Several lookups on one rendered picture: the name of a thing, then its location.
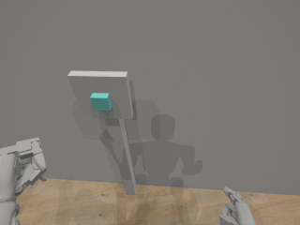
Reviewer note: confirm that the button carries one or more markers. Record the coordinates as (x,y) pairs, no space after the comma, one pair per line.
(101,102)

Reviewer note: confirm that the robot left forearm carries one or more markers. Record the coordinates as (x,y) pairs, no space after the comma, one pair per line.
(9,212)

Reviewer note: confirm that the right robot hand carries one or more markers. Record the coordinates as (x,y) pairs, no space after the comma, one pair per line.
(240,214)

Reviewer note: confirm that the left robot hand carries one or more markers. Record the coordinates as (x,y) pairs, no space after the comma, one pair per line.
(26,155)

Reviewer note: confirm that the panel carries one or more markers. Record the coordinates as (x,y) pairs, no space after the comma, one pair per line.
(116,84)

